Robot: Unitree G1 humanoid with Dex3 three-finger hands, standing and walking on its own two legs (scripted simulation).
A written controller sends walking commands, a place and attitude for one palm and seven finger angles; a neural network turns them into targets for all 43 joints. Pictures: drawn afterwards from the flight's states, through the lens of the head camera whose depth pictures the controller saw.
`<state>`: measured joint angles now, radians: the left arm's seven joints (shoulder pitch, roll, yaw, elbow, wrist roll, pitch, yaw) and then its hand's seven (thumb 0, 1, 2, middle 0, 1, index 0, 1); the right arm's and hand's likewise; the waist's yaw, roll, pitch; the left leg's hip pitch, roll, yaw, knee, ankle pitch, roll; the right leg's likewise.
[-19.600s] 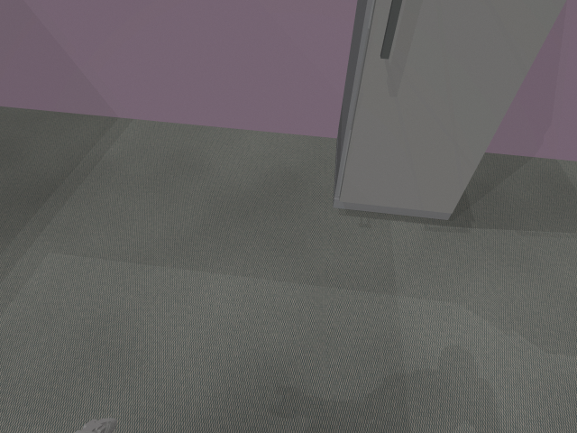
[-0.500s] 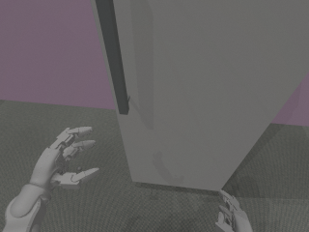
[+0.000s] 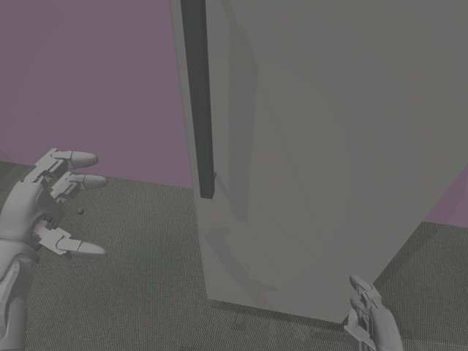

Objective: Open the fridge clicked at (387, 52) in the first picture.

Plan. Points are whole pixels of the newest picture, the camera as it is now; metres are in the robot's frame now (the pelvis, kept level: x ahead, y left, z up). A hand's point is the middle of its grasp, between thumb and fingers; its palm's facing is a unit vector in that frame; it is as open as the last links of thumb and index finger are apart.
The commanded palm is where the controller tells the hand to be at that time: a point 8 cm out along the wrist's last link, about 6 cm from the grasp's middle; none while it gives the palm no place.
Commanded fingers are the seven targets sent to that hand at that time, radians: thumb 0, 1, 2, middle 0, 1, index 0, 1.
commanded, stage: raise the hand to about handle height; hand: left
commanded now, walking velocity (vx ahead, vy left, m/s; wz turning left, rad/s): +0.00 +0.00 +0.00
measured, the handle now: (204, 99) +0.44 +0.11 +0.24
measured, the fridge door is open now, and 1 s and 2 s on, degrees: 0 0 0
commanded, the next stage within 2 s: move the hooked fingers beside the handle in 0.84 s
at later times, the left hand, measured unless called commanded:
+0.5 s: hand (80, 172) +0.29 +0.26 +0.20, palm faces +0.00 -0.99 -0.11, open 14.0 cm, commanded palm +0.24 +0.30 +0.21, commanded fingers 0.00 -0.50 0.30 -0.30 -1.20 -0.30 -1.20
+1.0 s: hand (81, 174) +0.27 +0.25 +0.21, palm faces +0.04 -0.99 -0.10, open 14.0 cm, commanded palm +0.24 +0.29 +0.21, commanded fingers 0.00 -0.50 0.30 -0.30 -1.20 -0.30 -1.20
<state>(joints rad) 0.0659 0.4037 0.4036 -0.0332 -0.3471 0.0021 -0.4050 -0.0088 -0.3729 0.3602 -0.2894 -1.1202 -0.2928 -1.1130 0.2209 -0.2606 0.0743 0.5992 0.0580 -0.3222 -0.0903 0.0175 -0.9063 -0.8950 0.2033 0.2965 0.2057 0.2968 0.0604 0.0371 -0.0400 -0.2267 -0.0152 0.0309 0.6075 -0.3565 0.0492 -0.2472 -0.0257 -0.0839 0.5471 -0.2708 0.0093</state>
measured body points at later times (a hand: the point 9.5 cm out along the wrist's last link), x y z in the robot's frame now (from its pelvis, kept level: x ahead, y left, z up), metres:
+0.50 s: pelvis +0.00 -0.02 +0.01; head -0.01 -0.04 +0.46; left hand +0.28 +0.32 +0.21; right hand +0.19 -0.25 -0.07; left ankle -0.02 +0.08 -0.73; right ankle +0.01 -0.13 -0.73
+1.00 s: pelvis +0.00 -0.03 +0.01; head -0.03 -0.05 +0.46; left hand +0.27 +0.30 +0.22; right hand +0.19 -0.25 -0.06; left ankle -0.02 +0.08 -0.73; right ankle +0.01 -0.13 -0.73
